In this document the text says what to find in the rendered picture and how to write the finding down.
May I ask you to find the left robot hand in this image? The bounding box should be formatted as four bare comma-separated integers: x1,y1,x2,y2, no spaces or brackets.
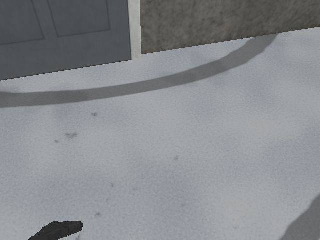
29,221,83,240

